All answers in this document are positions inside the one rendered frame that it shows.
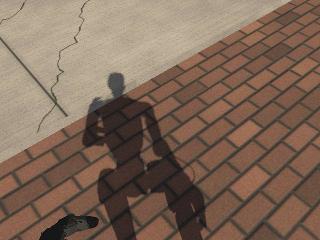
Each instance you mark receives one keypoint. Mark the left robot hand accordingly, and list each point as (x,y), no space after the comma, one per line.
(68,225)

